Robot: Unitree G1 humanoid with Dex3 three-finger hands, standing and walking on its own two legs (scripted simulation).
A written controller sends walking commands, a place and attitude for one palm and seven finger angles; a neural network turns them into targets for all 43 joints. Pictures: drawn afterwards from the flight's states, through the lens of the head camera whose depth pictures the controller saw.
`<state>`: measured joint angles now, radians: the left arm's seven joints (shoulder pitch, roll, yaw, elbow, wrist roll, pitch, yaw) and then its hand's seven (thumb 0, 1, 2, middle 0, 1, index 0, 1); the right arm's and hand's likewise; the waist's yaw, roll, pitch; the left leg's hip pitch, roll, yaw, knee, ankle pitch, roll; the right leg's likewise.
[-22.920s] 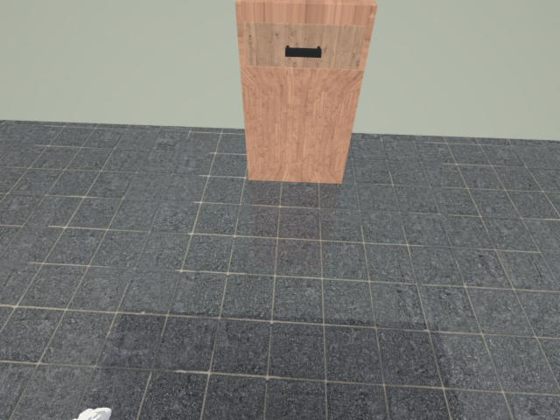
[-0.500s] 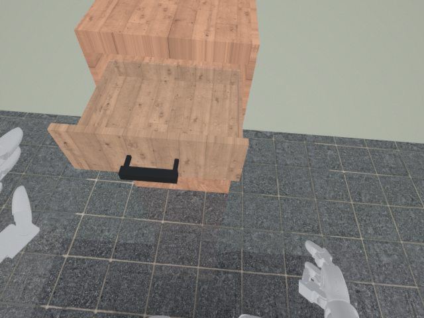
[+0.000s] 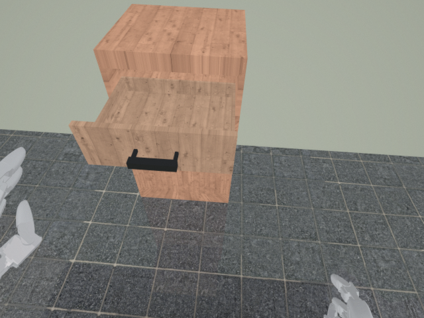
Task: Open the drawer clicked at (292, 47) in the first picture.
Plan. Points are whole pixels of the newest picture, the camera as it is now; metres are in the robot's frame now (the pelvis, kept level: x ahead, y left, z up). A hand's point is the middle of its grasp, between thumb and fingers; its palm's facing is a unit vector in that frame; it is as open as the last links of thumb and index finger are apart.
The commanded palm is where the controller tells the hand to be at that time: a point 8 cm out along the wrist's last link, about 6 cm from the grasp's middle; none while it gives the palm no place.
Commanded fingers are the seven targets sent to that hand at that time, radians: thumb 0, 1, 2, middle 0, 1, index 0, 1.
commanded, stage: stop stepping back and stand still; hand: left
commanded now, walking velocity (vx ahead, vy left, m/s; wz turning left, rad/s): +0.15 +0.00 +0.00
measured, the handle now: (154, 158) +0.53 +0.18 -0.06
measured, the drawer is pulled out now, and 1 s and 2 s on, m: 0.30 0.30 0.30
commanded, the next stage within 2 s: let the arm hang, fingers relaxed in 0.16 s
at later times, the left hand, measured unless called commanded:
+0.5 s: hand out of the picture +0.12 +0.19 -0.15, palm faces +0.03 -0.98 -0.21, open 7.4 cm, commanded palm none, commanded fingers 0.00 0.90 0.90 -0.20 -0.30 -0.20 -0.30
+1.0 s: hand out of the picture -0.02 +0.19 -0.17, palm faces +0.03 -0.98 -0.21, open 7.4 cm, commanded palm none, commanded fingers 0.00 0.90 0.90 -0.20 -0.30 -0.20 -0.30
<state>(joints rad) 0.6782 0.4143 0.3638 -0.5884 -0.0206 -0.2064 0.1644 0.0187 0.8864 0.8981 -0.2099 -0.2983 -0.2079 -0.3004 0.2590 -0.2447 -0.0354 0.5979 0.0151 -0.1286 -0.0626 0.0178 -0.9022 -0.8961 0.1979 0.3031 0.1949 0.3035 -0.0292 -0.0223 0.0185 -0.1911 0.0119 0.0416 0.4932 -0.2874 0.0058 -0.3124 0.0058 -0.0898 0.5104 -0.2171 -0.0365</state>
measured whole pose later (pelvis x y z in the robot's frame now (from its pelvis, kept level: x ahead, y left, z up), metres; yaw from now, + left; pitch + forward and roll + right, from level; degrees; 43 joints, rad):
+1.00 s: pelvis +0.01 +0.02 +0.01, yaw -1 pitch -3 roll +0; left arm 0.31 0.14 0.01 1.14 0.01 0.02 0.04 0.01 0.91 0.90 -0.20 -0.30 -0.19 -0.30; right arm 0.36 -0.10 0.01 1.11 -0.01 0.00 -0.03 0.01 -0.91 -0.90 0.20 0.30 0.19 0.30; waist 0.00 0.02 0.07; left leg -0.11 -0.01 0.03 0.42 -0.27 0.02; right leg -0.22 0.02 -0.04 0.40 -0.14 -0.04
